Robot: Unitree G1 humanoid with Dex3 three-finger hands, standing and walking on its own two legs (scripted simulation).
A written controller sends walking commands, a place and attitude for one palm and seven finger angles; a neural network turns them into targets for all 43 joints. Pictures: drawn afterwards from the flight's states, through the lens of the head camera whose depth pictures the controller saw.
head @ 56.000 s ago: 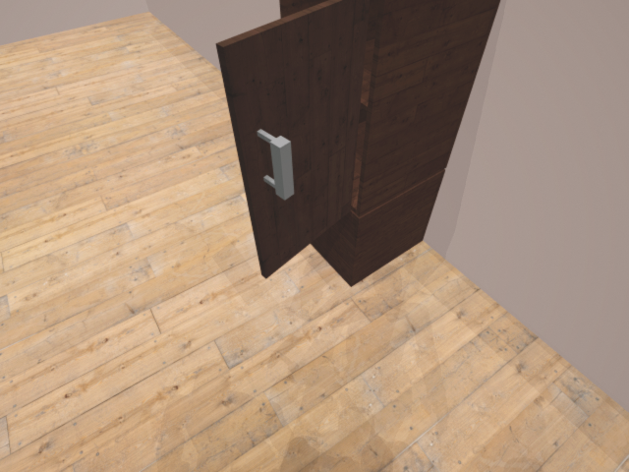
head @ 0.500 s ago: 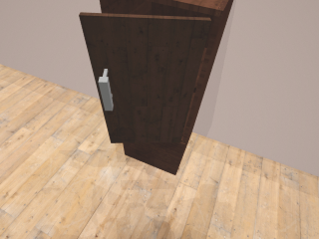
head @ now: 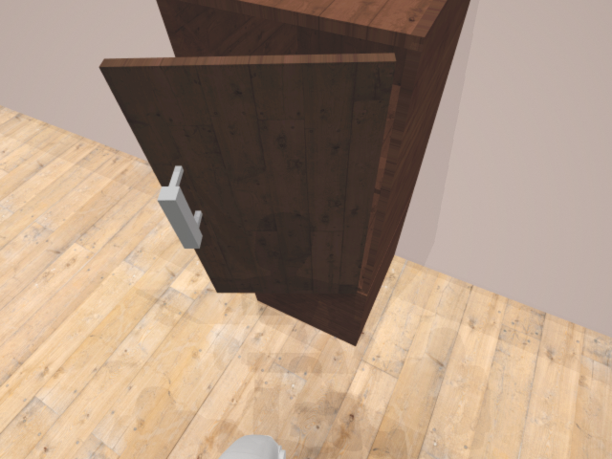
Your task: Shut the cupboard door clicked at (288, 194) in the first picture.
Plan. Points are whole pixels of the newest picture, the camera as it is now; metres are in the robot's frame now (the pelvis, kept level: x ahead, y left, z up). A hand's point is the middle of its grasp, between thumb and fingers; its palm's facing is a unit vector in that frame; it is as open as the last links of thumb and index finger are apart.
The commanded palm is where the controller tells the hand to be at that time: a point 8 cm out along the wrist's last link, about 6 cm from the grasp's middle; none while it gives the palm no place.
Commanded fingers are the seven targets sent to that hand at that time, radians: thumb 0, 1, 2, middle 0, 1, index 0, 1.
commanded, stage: come to a stop and stand still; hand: left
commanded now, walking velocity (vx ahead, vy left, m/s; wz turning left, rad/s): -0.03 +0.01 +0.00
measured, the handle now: (185, 208) +0.45 +0.23 +0.02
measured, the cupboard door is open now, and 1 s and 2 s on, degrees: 25 25 25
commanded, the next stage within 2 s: look again from close up in 0.68 s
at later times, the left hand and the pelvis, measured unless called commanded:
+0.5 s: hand out of the picture -0.02 +0.25 -0.18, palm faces +0.01 -0.98 -0.22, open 7.4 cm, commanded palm none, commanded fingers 0.00 0.90 0.90 -0.20 -0.30 -0.20 -0.30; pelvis -0.02 +0.06 -0.01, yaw -1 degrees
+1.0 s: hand out of the picture -0.02 +0.25 -0.18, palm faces -0.04 -0.98 -0.21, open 7.4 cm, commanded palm none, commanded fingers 0.00 0.90 0.90 -0.20 -0.30 -0.20 -0.30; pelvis -0.04 +0.07 -0.01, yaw -1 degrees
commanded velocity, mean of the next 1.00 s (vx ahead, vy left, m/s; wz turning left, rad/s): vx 0.00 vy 0.00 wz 0.00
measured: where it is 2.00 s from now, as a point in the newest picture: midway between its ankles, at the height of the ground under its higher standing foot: outside the picture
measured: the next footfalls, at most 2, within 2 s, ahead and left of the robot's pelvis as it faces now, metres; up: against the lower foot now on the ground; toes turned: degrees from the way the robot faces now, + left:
left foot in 0.18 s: +0.04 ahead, +0.17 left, +0.00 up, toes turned +0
right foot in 0.44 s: -0.02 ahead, -0.06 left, +0.00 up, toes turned -2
